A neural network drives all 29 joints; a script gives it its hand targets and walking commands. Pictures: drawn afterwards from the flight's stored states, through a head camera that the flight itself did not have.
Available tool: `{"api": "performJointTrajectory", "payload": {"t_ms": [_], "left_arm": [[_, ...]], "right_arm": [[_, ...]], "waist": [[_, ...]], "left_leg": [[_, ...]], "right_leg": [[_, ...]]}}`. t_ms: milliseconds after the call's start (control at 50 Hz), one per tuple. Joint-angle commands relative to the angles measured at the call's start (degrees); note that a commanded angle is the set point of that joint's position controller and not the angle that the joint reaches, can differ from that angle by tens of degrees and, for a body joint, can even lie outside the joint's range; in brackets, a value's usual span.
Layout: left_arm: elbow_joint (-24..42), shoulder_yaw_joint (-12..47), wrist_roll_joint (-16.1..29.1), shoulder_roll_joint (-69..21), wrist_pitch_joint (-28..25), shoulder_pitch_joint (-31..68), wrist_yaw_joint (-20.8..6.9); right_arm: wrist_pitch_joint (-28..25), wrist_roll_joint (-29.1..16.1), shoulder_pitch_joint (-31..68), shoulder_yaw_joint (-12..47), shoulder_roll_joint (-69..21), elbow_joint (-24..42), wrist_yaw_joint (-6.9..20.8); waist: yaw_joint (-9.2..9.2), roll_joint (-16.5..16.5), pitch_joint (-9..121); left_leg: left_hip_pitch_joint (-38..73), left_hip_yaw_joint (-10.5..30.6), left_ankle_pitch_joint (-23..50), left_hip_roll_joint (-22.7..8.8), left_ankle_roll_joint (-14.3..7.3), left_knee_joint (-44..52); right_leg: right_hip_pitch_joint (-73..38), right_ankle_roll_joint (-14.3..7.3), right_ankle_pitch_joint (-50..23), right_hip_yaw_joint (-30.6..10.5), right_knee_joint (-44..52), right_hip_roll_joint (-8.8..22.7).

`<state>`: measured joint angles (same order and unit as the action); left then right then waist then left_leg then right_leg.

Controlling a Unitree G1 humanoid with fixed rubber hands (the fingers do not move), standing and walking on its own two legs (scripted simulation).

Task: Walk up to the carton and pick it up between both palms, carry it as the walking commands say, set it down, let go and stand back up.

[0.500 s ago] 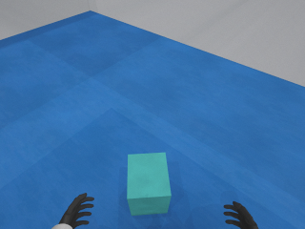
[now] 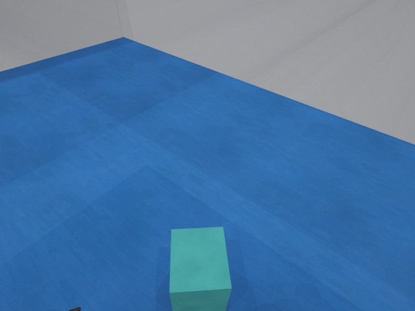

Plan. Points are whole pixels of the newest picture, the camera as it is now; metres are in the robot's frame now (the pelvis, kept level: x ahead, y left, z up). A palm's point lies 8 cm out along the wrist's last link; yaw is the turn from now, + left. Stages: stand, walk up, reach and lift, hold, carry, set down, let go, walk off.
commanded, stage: stand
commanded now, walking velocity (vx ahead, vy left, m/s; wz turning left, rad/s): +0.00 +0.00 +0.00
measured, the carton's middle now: (198, 272) +0.48 +0.04 -0.62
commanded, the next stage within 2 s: none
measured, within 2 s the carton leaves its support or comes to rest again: neither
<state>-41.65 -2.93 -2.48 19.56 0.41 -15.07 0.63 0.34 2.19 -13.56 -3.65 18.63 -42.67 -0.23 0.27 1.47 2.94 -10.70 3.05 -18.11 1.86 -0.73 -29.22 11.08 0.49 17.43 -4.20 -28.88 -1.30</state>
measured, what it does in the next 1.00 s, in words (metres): stands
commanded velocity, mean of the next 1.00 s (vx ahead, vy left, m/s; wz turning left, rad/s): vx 0.00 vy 0.00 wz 0.00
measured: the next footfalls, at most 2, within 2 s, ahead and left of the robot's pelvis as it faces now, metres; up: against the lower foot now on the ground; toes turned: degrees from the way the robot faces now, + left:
none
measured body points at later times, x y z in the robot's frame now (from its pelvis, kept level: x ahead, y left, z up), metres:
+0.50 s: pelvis -0.02 +0.00 +0.00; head -0.04 +0.01 +0.45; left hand +0.08 +0.30 -0.11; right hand +0.09 -0.30 -0.10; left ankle -0.03 +0.11 -0.74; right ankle -0.02 -0.13 -0.74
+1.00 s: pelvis -0.03 +0.00 +0.01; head -0.05 +0.00 +0.46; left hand +0.05 +0.30 -0.12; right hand +0.05 -0.31 -0.11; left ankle -0.03 +0.11 -0.74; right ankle -0.02 -0.13 -0.74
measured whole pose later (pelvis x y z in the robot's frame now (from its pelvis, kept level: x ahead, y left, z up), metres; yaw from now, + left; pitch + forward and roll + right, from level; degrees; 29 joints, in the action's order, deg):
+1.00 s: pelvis -0.03 +0.00 +0.01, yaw -1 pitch -2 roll +0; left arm -56.3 -0.6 -1.3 20.8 -1.2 -12.0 0.6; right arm -1.0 0.9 -9.6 -1.6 19.8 -58.2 0.0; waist 0.6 1.0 0.0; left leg -8.1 2.3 -12.1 1.4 -0.3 -22.4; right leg 9.3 0.4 11.6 -5.1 -23.2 -1.4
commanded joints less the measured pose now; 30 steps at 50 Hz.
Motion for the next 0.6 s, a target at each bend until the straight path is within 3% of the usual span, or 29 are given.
{"api": "performJointTrajectory", "payload": {"t_ms": [0,60,140,240,280,360,400,420,580], "left_arm": [[4.1,-2.0,-0.1,8.5,-1.6,3.4,0.6],[3.4,-2.1,0.2,9.2,-1.8,3.3,0.7],[1.6,-1.7,0.1,8.7,-2.2,3.4,0.7],[0.2,-1.7,0.4,9.4,-2.3,3.4,0.7],[-0.4,-1.7,0.5,9.1,-2.4,2.9,0.6],[-1.8,-1.0,0.5,9.0,-2.4,3.6,0.6],[-2.8,-1.1,0.7,9.5,-2.4,3.1,0.6],[-3.0,-1.1,0.6,9.3,-2.3,3.7,0.5],[-6.6,-0.5,0.8,10.1,-2.4,3.2,0.3]], "right_arm": [[-1.6,-0.1,2.9,-2.4,9.7,3.7,-0.7],[-1.7,0.0,3.7,-2.2,10.2,2.7,-0.6],[-2.0,-0.2,3.7,-1.9,10.5,1.1,-0.6],[-2.4,-0.4,3.7,-1.7,10.6,-0.5,-0.4],[-2.5,-0.5,4.4,-1.6,10.9,-1.0,-0.6],[-2.4,-0.8,4.6,-1.3,10.9,-3.0,-0.4],[-2.1,-0.5,5.7,-1.1,10.5,-3.8,-0.4],[-2.4,-0.8,5.2,-1.1,11.0,-3.6,-0.5],[-2.3,-0.6,5.6,-1.1,11.9,-7.2,-0.3]], "waist": [[-0.31,-2.5,0.8],[0.22,-0.5,0.2],[0.02,-1.9,-0.1],[-0.18,-1.3,-0.3],[0.53,-1.6,-0.6],[-0.18,-2.1,-0.4],[0.85,-0.5,-1.4],[0.24,-1.0,-1.6],[0.46,-2.1,-2.8]], "left_leg": [[0.2,3.8,18.5,-5.3,-0.3,4.3],[-0.3,4.2,17.0,-5.7,-0.7,5.1],[0.3,4.2,15.9,-5.6,-0.8,5.4],[1.0,4.4,14.5,-5.8,-1.2,6.2],[-0.3,4.7,15.1,-6.1,-1.2,6.5],[1.6,4.4,13.9,-6.0,-1.0,6.7],[0.4,5.2,13.3,-6.5,-1.4,7.5],[0.6,4.6,12.4,-6.1,-1.1,7.5],[0.5,4.9,5.9,-6.2,-1.3,9.7]], "right_leg": [[-0.9,-0.9,-15.9,-2.8,2.8,4.3],[-1.1,-1.0,-15.6,-3.2,3.3,4.5],[-0.9,-1.3,-16.0,-3.7,3.9,4.8],[-0.5,-1.3,-15.6,-4.1,4.6,5.0],[-1.5,-1.3,-15.3,-4.1,4.3,5.0],[-1.1,-1.6,-15.0,-4.6,5.5,5.3],[-1.2,-1.8,-14.3,-4.3,5.9,5.4],[-0.9,-1.8,-13.7,-4.9,6.2,5.3],[-0.4,-2.0,-10.0,-6.1,8.2,5.6]]}}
